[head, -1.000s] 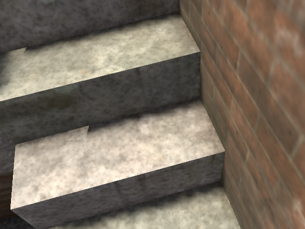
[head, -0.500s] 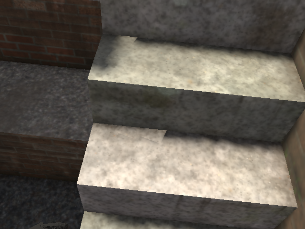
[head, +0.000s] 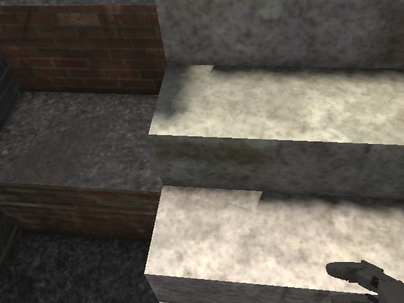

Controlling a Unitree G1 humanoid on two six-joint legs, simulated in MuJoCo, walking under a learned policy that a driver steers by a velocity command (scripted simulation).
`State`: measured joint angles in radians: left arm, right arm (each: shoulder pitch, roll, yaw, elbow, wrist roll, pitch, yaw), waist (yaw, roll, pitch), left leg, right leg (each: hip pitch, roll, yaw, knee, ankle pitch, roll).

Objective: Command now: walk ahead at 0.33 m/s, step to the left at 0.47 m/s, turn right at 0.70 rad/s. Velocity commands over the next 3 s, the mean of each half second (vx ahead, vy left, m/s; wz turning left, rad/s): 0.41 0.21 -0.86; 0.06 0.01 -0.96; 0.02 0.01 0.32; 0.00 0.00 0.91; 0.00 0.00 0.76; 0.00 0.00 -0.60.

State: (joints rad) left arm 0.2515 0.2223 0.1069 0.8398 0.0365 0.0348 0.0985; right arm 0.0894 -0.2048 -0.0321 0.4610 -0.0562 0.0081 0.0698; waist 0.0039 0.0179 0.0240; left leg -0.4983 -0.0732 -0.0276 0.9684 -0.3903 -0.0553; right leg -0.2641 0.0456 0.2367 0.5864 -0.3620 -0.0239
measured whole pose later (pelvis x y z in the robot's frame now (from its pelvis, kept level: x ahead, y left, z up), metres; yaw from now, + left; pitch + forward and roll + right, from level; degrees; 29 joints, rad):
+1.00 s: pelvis +0.15 -0.03 +0.12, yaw -40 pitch +15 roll -2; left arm 0.65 0.38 0.16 0.95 0.00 -0.09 0.18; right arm -0.87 0.00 0.06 0.51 0.01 0.03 0.09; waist 0.49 -0.32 0.40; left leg -0.39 -0.01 -0.07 0.98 -0.90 0.20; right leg -0.59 0.08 0.09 0.97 -0.59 -0.02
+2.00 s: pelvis +0.48 -0.16 +0.41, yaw -5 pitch +3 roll +4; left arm 0.13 0.23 0.02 0.64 -0.01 0.00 0.09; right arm 0.20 -0.23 -0.06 0.65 0.02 0.04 0.00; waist -0.07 0.03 0.00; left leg -0.40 0.00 0.02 0.78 -0.29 0.03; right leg -0.18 -0.24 -0.24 0.55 -0.36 0.04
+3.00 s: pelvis +0.51 -0.14 +0.41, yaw -6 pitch +3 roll +0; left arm 0.12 0.16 0.06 0.69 0.02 0.04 0.10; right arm 0.27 -0.22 -0.04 0.76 -0.05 -0.02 -0.06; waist 0.00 0.00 -0.01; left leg -0.12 -0.07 0.23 0.40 -0.36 0.12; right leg -1.02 0.06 -0.03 2.19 -0.46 -0.02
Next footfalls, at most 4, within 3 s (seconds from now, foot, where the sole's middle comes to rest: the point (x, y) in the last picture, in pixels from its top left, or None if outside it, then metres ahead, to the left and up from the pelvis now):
0.04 left None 0.04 0.18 -0.77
0.66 right None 0.00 -0.03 -0.75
0.90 left None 0.10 0.17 -0.57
1.16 right None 0.17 -0.11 -0.56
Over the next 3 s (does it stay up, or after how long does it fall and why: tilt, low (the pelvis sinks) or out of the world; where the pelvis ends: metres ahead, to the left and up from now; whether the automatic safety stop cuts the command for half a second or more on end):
stays up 0.51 -0.14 0.41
